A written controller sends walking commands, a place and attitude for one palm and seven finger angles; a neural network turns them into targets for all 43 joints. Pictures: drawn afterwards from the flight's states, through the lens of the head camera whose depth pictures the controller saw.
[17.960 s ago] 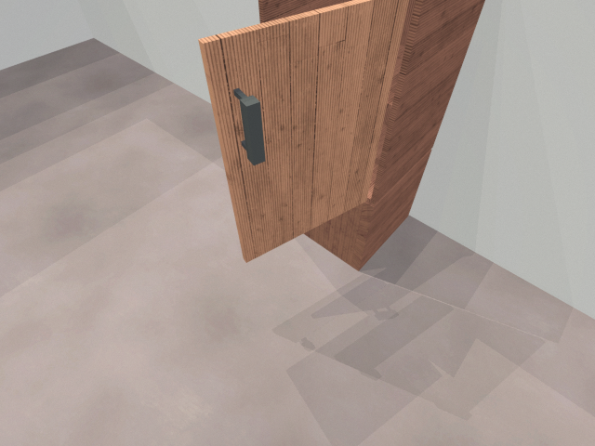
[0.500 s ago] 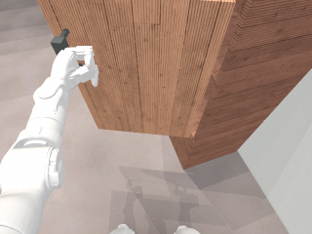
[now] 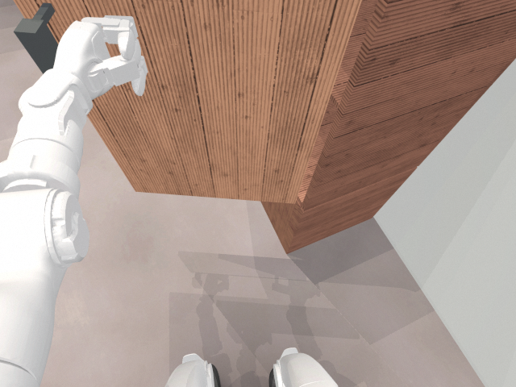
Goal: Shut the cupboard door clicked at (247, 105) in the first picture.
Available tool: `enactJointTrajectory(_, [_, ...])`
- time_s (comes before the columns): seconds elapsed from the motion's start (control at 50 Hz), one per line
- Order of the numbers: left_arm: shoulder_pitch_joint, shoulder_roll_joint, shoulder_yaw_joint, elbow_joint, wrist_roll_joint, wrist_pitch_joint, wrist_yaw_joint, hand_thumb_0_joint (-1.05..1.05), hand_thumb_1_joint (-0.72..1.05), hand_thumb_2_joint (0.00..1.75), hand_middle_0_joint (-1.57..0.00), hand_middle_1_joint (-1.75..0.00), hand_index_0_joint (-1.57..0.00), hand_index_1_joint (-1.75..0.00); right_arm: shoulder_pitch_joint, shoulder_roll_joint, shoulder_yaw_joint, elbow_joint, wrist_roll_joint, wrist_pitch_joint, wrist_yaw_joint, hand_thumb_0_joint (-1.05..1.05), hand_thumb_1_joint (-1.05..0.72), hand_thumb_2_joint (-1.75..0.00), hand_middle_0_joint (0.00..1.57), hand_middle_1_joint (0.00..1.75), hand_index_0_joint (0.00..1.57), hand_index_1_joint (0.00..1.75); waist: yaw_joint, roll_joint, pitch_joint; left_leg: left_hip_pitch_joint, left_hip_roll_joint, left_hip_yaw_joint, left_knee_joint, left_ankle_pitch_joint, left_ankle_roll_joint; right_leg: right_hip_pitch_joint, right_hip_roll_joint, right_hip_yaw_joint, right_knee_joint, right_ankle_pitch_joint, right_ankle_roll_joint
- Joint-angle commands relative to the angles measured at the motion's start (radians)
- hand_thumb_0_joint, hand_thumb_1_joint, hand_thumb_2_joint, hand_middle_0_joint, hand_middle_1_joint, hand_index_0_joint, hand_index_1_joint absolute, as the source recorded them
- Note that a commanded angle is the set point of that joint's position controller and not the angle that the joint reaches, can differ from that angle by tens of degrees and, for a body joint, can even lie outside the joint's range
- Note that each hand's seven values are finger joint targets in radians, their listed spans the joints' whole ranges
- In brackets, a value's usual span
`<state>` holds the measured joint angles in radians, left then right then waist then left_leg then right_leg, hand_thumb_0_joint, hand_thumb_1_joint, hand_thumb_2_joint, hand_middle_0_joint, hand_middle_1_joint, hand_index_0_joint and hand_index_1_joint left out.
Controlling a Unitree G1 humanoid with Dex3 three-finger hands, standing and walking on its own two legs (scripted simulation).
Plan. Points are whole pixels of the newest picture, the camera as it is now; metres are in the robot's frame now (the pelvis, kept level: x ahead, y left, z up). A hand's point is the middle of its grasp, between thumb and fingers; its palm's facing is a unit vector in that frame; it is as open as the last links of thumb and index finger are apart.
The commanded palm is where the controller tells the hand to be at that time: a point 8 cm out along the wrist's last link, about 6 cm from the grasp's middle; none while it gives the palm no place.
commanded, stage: push the door shut along its arc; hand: left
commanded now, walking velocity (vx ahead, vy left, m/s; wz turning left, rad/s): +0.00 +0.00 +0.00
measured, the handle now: (62, 58) +0.58 +0.20 +0.14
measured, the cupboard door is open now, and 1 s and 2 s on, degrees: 63 50 50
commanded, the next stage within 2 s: pull the fist back off the door in 0.38 s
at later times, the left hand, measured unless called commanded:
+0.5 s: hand (158, 50) +0.56 +0.07 +0.16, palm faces -0.42 -0.91 -0.01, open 3.4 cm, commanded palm +0.60 +0.09 +0.15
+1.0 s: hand (163, 44) +0.57 +0.06 +0.16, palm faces +0.04 -1.00 -0.01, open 3.1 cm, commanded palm +0.53 +0.11 +0.15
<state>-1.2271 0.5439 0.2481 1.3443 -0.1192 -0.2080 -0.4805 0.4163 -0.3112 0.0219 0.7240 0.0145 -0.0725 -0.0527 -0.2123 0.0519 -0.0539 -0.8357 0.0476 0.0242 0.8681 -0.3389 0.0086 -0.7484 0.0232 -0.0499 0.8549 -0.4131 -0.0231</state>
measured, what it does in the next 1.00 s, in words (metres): stands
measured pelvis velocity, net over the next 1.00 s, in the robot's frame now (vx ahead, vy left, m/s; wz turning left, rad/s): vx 0.02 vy -0.01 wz -0.02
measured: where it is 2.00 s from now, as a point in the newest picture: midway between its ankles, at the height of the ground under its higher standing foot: outside the picture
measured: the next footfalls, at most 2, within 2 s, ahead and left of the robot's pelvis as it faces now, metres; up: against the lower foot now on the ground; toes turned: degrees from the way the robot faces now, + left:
none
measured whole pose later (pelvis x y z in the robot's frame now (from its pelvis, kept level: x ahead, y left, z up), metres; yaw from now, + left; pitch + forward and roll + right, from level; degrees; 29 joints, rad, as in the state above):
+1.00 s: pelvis +0.02 -0.01 +0.01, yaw -1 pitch +18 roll -1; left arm -1.12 0.33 0.36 1.22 0.00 -0.29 0.07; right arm 0.52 -0.26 -0.01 0.69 -0.04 -0.04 0.06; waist -0.20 0.07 -0.11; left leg -0.77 0.06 0.04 0.80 -0.35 -0.01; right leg -0.69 0.04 -0.03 0.79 -0.42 -0.03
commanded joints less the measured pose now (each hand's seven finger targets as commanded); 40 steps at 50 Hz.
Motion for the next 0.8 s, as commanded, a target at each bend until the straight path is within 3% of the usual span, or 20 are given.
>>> enactJointTrajectory(0.0, [-0.605,0.128,-0.017,-0.177,-0.029,-0.036,-0.001,0.00,0.90,0.90,-1.30,-1.50,-1.30,-1.50,0.148,-0.182,-0.064,-0.023,-0.004,-0.031,-0.016,0.00,-0.90,-0.90,0.20,0.30,0.20,0.30,-0.071,0.025,-0.438,0.440,-0.031,-0.079,-0.025,0.223,0.046,-0.028,0.027,0.029,-0.148,0.273,0.021])
enactJointTrajectory(0.04, [-0.645,0.146,-0.005,-0.194,-0.035,-0.044,-0.003,0.00,0.90,0.90,-1.30,-1.50,-1.30,-1.50,0.157,-0.186,-0.065,-0.009,-0.008,-0.039,-0.019,0.00,-0.90,-0.90,0.20,0.30,0.20,0.30,-0.074,0.043,-0.481,0.466,-0.031,-0.084,-0.016,0.262,0.047,-0.031,0.029,0.027,-0.134,0.294,0.018])
enactJointTrajectory(0.12, [-0.688,0.076,-0.049,-0.211,-0.036,-0.044,0.000,0.00,0.90,0.90,-1.30,-1.50,-1.30,-1.50,0.162,-0.178,-0.065,0.010,-0.016,-0.045,-0.017,0.00,-0.90,-0.90,0.20,0.30,0.20,0.30,-0.087,0.088,-0.499,0.508,-0.031,-0.091,0.002,0.304,0.048,-0.081,0.032,0.007,-0.115,0.291,0.011])
enactJointTrajectory(0.18, [-0.714,0.084,-0.049,-0.188,-0.020,-0.038,0.004,0.00,0.90,0.90,-1.30,-1.50,-1.30,-1.50,0.164,-0.183,-0.068,0.021,-0.019,-0.049,-0.015,0.00,-0.90,-0.90,0.20,0.30,0.20,0.30,-0.094,0.094,-0.504,0.502,-0.025,-0.099,0.014,0.289,0.045,-0.124,0.033,0.008,-0.107,0.262,0.013])
enactJointTrajectory(0.22, [-0.738,0.035,-0.075,-0.215,-0.022,-0.037,0.011,0.00,0.90,0.90,-1.30,-1.50,-1.30,-1.50,0.167,-0.178,-0.070,0.029,-0.021,-0.052,-0.014,0.00,-0.90,-0.90,0.20,0.30,0.20,0.30,-0.104,0.102,-0.527,0.536,-0.028,-0.101,0.023,0.328,0.049,-0.137,0.037,-0.001,-0.097,0.278,0.010])
enactJointTrajectory(0.28, [-0.757,0.074,-0.054,-0.189,-0.009,-0.026,0.011,0.00,0.90,0.90,-1.30,-1.50,-1.30,-1.50,0.168,-0.182,-0.071,0.033,-0.023,-0.052,-0.013,0.00,-0.90,-0.90,0.20,0.30,0.20,0.30,-0.104,0.093,-0.551,0.515,-0.028,-0.101,0.038,0.324,0.048,-0.139,0.037,0.004,-0.087,0.285,0.013])
enactJointTrajectory(0.34, [-0.786,0.059,-0.065,-0.197,-0.007,-0.023,0.009,0.00,0.90,0.90,-1.30,-1.50,-1.30,-1.50,0.167,-0.180,-0.071,0.037,-0.023,-0.056,-0.013,0.00,-0.90,-0.90,0.20,0.30,0.20,0.30,-0.105,0.112,-0.575,0.530,-0.033,-0.099,0.049,0.350,0.049,-0.143,0.040,0.004,-0.077,0.306,0.012])
enactJointTrajectory(0.46, [-0.808,0.055,-0.070,-0.160,0.001,-0.005,0.012,0.00,0.90,0.90,-1.30,-1.50,-1.30,-1.50,0.168,-0.179,-0.066,0.047,-0.028,-0.051,-0.015,0.00,-0.90,-0.90,0.20,0.30,0.20,0.30,-0.119,0.093,-0.546,0.490,-0.034,-0.094,0.057,0.328,0.051,-0.150,0.043,-0.006,-0.071,0.296,0.010])
enactJointTrajectory(0.48, [-0.834,0.111,0.143,-0.160,-0.060,0.029,0.220,0.00,0.90,0.90,-1.30,-1.50,-1.30,-1.50,0.223,-0.134,-0.052,0.005,-0.022,-0.055,0.007,0.00,-0.90,-0.90,0.20,0.30,0.20,0.30,-0.094,0.116,-0.545,0.401,-0.011,-0.110,0.050,0.295,0.032,-0.108,0.029,0.018,-0.100,0.283,0.014])
enactJointTrajectory(0.5, [-0.810,0.055,0.106,-0.147,-0.028,0.044,0.326,0.00,0.90,0.90,-1.30,-1.50,-1.30,-1.50,0.238,-0.133,-0.051,0.001,-0.029,-0.057,0.030,0.00,-0.90,-0.90,0.20,0.30,0.20,0.30,-0.097,0.112,-0.555,0.389,-0.014,-0.113,0.034,0.294,0.025,-0.096,0.031,0.020,-0.089,0.281,0.022])
enactJointTrajectory(0.54, [-0.767,0.030,0.136,-0.157,-0.001,0.035,0.450,0.00,0.90,0.90,-1.30,-1.50,-1.30,-1.50,0.263,-0.132,-0.064,-0.007,-0.052,-0.056,0.060,0.00,-0.90,-0.90,0.20,0.30,0.20,0.30,-0.095,0.063,-0.584,0.396,-0.014,-0.124,0.044,0.359,0.022,-0.088,0.031,0.010,-0.066,0.319,0.029])
enactJointTrajectory(0.58, [-0.721,0.006,0.145,-0.221,0.066,-0.003,0.580,0.00,0.90,0.90,-1.30,-1.50,-1.30,-1.50,0.279,-0.121,-0.069,-0.027,-0.077,-0.048,0.099,0.00,-0.90,-0.90,0.20,0.30,0.20,0.30,-0.066,0.089,-0.635,0.401,-0.021,-0.114,0.062,0.409,0.016,-0.071,0.030,0.004,-0.045,0.366,0.027])
enactJointTrajectory(0.6, [-0.715,-0.009,0.127,-0.264,0.118,-0.039,0.638,0.00,0.90,0.90,-1.30,-1.50,-1.30,-1.50,0.285,-0.114,-0.070,-0.031,-0.093,-0.047,0.115,0.00,-0.90,-0.90,0.20,0.30,0.20,0.30,-0.065,0.112,-0.640,0.410,-0.019,-0.109,0.073,0.428,0.015,-0.088,0.029,0.002,-0.036,0.375,0.026])
enactJointTrajectory(0.64, [-0.651,-0.010,0.084,-0.270,0.213,-0.091,0.681,0.00,0.90,0.90,-1.30,-1.50,-1.30,-1.50,0.301,-0.115,-0.077,-0.037,-0.107,-0.035,0.141,0.00,-0.90,-0.90,0.20,0.30,0.20,0.30,-0.059,0.114,-0.634,0.419,-0.020,-0.104,0.069,0.443,0.013,-0.096,0.033,-0.001,-0.029,0.373,0.022])
enactJointTrajectory(0.66, [-0.633,-0.007,0.065,-0.276,0.239,-0.104,0.678,0.00,0.90,0.90,-1.30,-1.50,-1.30,-1.50,0.307,-0.119,-0.083,-0.040,-0.108,-0.023,0.148,0.00,-0.90,-0.90,0.20,0.30,0.20,0.30,-0.059,0.103,-0.639,0.425,-0.020,-0.099,0.062,0.442,0.013,-0.071,0.033,0.000,-0.033,0.386,0.019])
enactJointTrajectory(0.68, [-0.618,-0.041,0.026,-0.277,0.246,-0.105,0.661,0.00,0.90,0.90,-1.30,-1.50,-1.30,-1.50,0.305,-0.120,-0.088,-0.048,-0.103,-0.011,0.151,0.00,-0.90,-0.90,0.20,0.30,0.20,0.30,-0.063,0.097,-0.631,0.431,-0.025,-0.090,0.047,0.427,0.015,-0.045,0.035,0.004,-0.050,0.397,0.019])
enactJointTrajectory(0.72, [-0.594,-0.022,0.031,-0.258,0.222,-0.083,0.613,0.00,0.90,0.90,-1.30,-1.50,-1.30,-1.50,0.306,-0.130,-0.093,-0.059,-0.088,0.012,0.144,0.00,-0.90,-0.90,0.20,0.30,0.20,0.30,-0.054,0.066,-0.619,0.418,-0.037,-0.074,0.016,0.376,0.021,0.036,0.038,0.012,-0.084,0.413,0.015])
enactJointTrajectory(0.78, [-0.623,0.045,0.106,-0.260,0.137,-0.037,0.564,0.00,0.90,0.90,-1.30,-1.50,-1.30,-1.50,0.282,-0.133,-0.091,-0.074,-0.059,0.036,0.115,0.00,-0.90,-0.90,0.20,0.30,0.20,0.30,-0.038,-0.022,-0.603,0.361,-0.047,-0.050,-0.038,0.286,0.028,0.167,0.039,0.033,-0.137,0.435,0.024])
